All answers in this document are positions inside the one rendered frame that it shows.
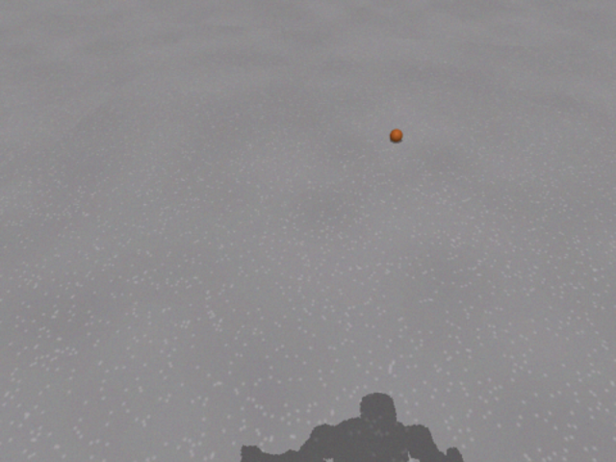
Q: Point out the ball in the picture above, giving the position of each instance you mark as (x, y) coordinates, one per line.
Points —
(396, 135)

